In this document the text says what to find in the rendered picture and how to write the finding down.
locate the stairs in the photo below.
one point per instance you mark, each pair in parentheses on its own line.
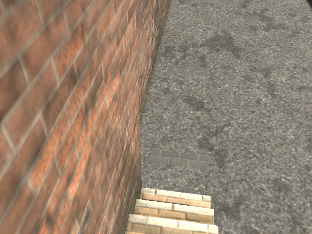
(160,211)

